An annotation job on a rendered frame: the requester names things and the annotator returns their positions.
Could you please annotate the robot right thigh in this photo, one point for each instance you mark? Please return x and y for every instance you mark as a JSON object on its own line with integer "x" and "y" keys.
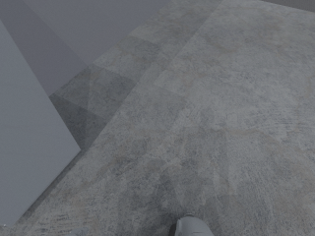
{"x": 192, "y": 226}

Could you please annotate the robot left hand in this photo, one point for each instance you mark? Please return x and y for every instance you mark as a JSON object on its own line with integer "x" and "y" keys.
{"x": 82, "y": 231}

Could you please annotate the fridge door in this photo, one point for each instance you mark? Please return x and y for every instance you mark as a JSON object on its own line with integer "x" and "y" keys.
{"x": 35, "y": 144}

